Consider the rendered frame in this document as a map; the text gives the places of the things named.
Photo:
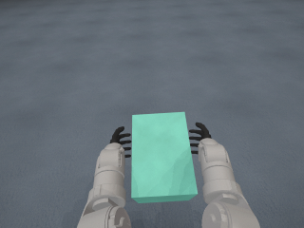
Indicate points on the robot right forearm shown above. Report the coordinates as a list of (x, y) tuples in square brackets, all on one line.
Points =
[(218, 175)]

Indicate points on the carton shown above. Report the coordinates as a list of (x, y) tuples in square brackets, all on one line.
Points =
[(162, 168)]

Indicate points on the robot left forearm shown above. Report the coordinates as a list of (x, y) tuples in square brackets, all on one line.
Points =
[(108, 186)]

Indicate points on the robot left hand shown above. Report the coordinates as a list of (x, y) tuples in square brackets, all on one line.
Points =
[(116, 139)]

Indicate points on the robot left upper arm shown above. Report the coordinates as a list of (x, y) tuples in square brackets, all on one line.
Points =
[(113, 216)]

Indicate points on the robot right hand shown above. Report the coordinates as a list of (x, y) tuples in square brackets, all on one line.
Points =
[(204, 135)]

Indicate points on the robot right upper arm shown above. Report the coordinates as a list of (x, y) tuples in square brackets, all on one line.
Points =
[(219, 214)]

